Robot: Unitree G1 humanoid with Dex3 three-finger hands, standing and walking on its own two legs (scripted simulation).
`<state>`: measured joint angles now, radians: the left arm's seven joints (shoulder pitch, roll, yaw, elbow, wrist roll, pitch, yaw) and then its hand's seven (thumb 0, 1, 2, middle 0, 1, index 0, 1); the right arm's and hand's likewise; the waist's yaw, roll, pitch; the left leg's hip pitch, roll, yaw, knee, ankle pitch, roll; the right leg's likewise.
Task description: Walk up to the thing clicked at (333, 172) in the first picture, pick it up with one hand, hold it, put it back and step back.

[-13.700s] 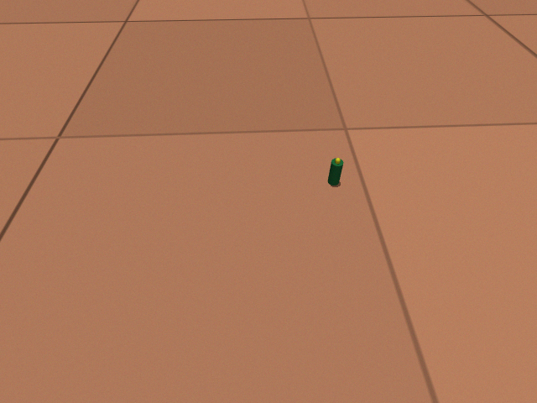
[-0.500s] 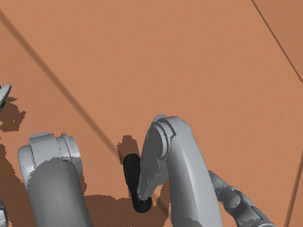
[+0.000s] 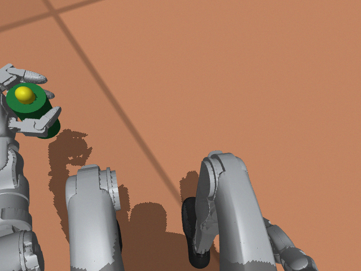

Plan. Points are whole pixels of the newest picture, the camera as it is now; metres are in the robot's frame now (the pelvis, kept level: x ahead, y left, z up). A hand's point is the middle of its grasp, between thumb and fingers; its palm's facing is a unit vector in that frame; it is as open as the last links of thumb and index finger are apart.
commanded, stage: settle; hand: left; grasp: from the side
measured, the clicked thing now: (35, 111) +0.44 +0.27 -0.08
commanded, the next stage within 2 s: lift in 0.82 s
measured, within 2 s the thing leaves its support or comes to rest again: neither
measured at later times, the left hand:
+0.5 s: hand (32, 91) +0.44 +0.25 +0.00, palm faces +0.13 -0.99 -0.05, open 8.4 cm
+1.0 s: hand (31, 86) +0.44 +0.24 +0.02, palm faces +0.14 -0.99 -0.04, open 8.4 cm
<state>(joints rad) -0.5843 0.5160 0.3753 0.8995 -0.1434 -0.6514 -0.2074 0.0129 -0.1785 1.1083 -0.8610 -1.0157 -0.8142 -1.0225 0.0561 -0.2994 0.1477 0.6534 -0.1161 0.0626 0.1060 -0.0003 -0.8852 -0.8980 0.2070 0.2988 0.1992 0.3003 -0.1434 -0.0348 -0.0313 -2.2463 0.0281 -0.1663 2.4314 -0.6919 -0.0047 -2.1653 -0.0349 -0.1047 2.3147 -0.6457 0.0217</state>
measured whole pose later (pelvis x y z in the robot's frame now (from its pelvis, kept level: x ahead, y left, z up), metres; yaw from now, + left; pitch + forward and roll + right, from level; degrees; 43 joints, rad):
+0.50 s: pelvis +0.01 -0.01 +0.03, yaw +3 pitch +32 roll -6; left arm -0.61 0.43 0.40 0.87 -0.13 -0.59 -0.25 0.01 -0.18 1.11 -0.86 -1.01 -0.82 -1.02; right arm 0.07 -0.29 0.06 0.66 -0.08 0.03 0.06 0.00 -0.90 -0.90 0.21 0.30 0.20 0.30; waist -0.12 -0.01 -0.11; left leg -2.17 0.03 -0.11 2.31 -0.70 -0.01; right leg -2.13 -0.04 -0.06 2.24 -0.67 0.01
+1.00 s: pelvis +0.00 -0.01 +0.05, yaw +4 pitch +32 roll -4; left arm -0.64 0.40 0.39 0.93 -0.11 -0.60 -0.24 0.01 -0.18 1.11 -0.86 -1.01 -0.82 -1.02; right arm 0.11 -0.28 0.04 0.69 -0.08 0.01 0.06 0.00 -0.90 -0.90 0.21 0.30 0.20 0.30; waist -0.12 0.00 -0.13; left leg -2.13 0.03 -0.08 2.25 -0.68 -0.01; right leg -2.10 -0.05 -0.04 2.19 -0.66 0.01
